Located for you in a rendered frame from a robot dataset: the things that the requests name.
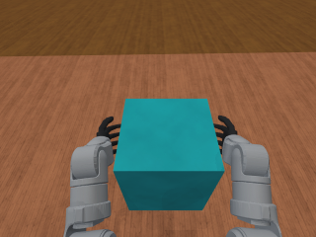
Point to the right robot forearm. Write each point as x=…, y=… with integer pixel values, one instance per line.
x=251, y=183

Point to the carton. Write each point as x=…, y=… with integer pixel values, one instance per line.
x=168, y=157

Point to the robot right hand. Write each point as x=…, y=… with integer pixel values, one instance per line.
x=229, y=129

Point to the right robot upper arm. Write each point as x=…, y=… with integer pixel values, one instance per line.
x=249, y=232

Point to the robot left hand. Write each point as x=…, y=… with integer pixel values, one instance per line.
x=104, y=131

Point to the left robot forearm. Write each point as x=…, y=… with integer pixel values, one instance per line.
x=89, y=202

